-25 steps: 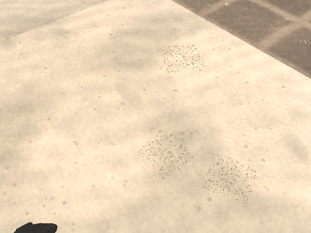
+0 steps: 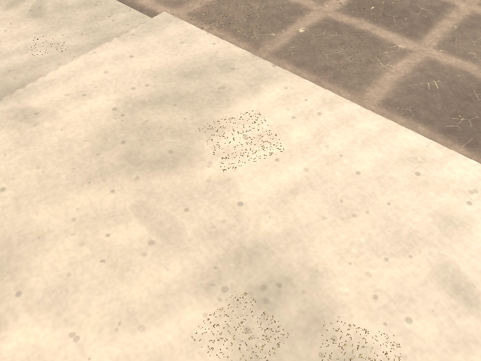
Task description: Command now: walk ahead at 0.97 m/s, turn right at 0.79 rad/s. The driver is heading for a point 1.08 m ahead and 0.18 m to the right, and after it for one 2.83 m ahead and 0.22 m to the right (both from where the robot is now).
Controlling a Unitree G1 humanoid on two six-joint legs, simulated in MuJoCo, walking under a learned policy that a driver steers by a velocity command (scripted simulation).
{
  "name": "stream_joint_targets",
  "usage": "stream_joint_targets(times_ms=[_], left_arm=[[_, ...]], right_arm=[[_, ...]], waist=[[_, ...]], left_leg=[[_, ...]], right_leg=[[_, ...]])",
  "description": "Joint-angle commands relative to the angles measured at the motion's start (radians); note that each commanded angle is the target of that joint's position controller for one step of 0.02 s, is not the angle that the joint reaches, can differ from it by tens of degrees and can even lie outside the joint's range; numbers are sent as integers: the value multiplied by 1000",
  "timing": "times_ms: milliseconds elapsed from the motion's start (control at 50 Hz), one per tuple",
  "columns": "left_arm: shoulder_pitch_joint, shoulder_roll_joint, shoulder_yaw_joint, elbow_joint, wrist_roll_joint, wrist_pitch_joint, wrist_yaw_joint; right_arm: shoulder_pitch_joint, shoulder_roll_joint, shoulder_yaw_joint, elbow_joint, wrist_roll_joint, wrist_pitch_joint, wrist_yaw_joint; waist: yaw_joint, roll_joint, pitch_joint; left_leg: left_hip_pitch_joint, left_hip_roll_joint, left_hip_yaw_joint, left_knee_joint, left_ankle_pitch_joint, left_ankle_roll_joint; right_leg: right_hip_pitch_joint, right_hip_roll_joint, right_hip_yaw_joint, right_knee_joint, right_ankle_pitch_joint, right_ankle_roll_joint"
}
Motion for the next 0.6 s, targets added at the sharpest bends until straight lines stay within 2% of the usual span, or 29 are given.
stream_joint_targets(times_ms=[20, 80, 140, 160, 180, 200, 220, 240, 260, 280, 300, 320, 340, 360, 380, 400, 420, 440, 480, 500, 520, 540, 560, 580, 600], left_arm=[[-136, 12, -7, -123, 14, 15, -27], [-252, 3, -21, -190, 14, 19, -45], [-369, 9, -41, -245, 10, 16, -65], [-404, 5, -47, -255, 11, 14, -70], [-415, 6, -51, -260, 8, 14, -71], [-387, 22, -48, -248, 5, 14, -66], [-317, 46, -41, -231, 3, 14, -58], [-176, 86, -25, -194, 2, 13, -47], [36, 135, 0, -133, 4, 10, -32], [199, 188, 33, -69, 4, 11, -7], [114, 266, 62, -71, -17, 27, 19], [41, 368, 76, -137, 18, 36, 19], [63, 317, 78, -148, 8, 38, 29], [35, 263, 65, -124, 5, 30, 39], [4, 227, 55, -113, 3, 14, 44], [-42, 206, 44, -118, 2, -2, 49], [-55, 187, 32, -121, -2, -16, 50], [-54, 151, 19, -115, -7, -32, 46], [-47, 134, 10, -95, -10, -60, 41], [-46, 126, 6, -80, -10, -69, 36], [-22, 107, 2, -65, -17, -77, 29], [23, 102, -1, -44, -25, -86, 25], [48, 102, -3, -26, -30, -92, 24], [68, 76, -11, -40, -56, -85, 62], [80, 113, -12, -22, -44, -71, 81]], right_arm=[[123, -76, -30, 20, 24, -31, 3], [121, -64, -27, 57, 26, -50, 9], [105, -89, -31, 88, 23, -58, 2], [118, -101, -32, 101, 24, -57, -2], [142, -132, -37, 112, 23, -58, -6], [167, -166, -44, 117, 23, -53, -11], [166, -207, -54, 116, 21, -41, -19], [136, -244, -65, 107, 15, -23, -25], [86, -265, -71, 86, 11, -6, -26], [68, -249, -69, 78, 4, 2, -16], [59, -113, -36, 54, -8, -6, 8], [139, -118, -24, -65, 23, -28, 7], [34, -171, -22, -75, 11, -51, 6], [16, -169, -16, -74, 15, -60, 6], [-7, -158, -11, -69, 1, -54, 3], [11, -145, -5, -52, -22, -34, 2], [50, -138, -1, -52, -31, -8, 5], [59, -128, 1, -44, -32, 11, 9], [-34, -88, 15, -74, -19, 17, 19], [-70, -53, 28, -87, -10, 10, 26], [-90, -28, 35, -82, 0, 4, 34], [-113, -8, 40, -78, 13, 1, 39], [-122, -6, 39, -69, 26, -1, 40], [-239, -46, 17, -100, 73, -49, 36], [-245, -54, 10, -104, 82, -66, 44]], waist=[[-64, 151, 111], [-33, 137, 141], [-20, 95, 183], [-25, 72, 193], [-23, 71, 171], [-6, 88, 126], [41, 122, 69], [124, 145, -19], [222, 156, -121], [269, 84, -183], [158, -170, -98], [59, -233, -299], [112, -24, -272], [55, 51, -90], [3, 119, -3], [-44, 149, 38], [-83, 115, 56], [-101, 124, 70], [-91, 128, 139], [-83, 114, 146], [-55, 103, 127], [-17, 72, 93], [3, 45, 72], [63, 78, 61], [45, 53, 40]], left_leg=[[201, 275, -230, -313, 40, 83], [169, 248, -46, -348, 296, 69], [107, 200, 125, -397, 485, 41], [99, 187, 169, -397, 626, 30], [124, 192, 188, -357, 890, 23], [187, 200, 194, -279, 1157, 15], [235, 219, 192, -162, 1344, 8], [241, 240, 181, 32, 1448, 11], [172, 256, 154, 292, 1439, 27], [-11, 199, 149, 639, 1030, 20], [-331, 3, 128, 1043, -95, -7], [-643, -52, -76, 1266, -207, -33], [-697, 6, -178, 1197, -94, -23], [-682, 50, -175, 1074, -40, -20], [-611, 88, -170, 973, -41, -28], [-532, 110, -169, 916, -60, -37], [-473, 123, -166, 858, -79, -56], [-439, 148, -149, 787, -93, -67], [-383, 149, -71, 592, 22, -78], [-337, 137, -41, 471, 137, -64], [-270, 109, 0, 350, 273, -40], [-231, 75, 31, 260, 418, -14], [-215, 52, 44, 198, 521, 10], [-227, 9, 5, 119, 583, 4], [-260, -27, 16, 32, 618, 12]], right_leg=[[-392, -99, 41, 52, 57, 7], [-419, -97, 11, -2, 170, 7], [-290, -75, -98, -253, 277, -22], [-215, -45, -154, -337, 293, -42], [-129, 0, -201, -391, 300, -65], [-61, 49, -236, -406, 279, -82], [18, 83, -240, -418, 231, -99], [167, 114, -223, -418, 178, -119], [399, 129, -173, -442, 133, -152], [663, 121, -86, -527, 100, -179], [747, -19, 155, -550, 91, -206], [988, -229, 714, -753, 22, -412], [927, -240, 796, -903, -122, -387], [733, -219, 735, -959, -111, -342], [563, -175, 647, -966, -20, -309], [433, -105, 527, -962, 61, -275], [322, -89, 492, -973, 122, -288], [251, -73, 434, -987, 156, -280], [134, -32, 294, -1016, 567, -241], [117, 6, 195, -998, 780, -197], [127, 53, 110, -977, 922, -131], [175, 58, 84, -978, 960, -91], [240, 42, 73, -992, 952, -68], [296, 4, 92, -965, 828, -48], [402, -9, 68, -942, 817, -27]])
Keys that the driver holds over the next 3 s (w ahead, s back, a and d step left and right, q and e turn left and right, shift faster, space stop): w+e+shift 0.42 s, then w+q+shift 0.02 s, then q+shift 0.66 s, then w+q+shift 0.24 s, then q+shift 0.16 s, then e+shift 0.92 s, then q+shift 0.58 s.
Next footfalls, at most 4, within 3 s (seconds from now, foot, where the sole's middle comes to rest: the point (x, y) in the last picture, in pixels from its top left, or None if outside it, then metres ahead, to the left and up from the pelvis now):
0.30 right None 0.42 -0.10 -0.77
0.70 left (318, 250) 0.86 -0.19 -0.77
1.26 right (372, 233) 0.93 -0.38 -0.77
1.72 left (276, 188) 1.11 -0.06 -0.77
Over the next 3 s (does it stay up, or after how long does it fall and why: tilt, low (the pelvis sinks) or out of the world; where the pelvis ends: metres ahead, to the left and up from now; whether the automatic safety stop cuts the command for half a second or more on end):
stays up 1.20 -0.23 0.01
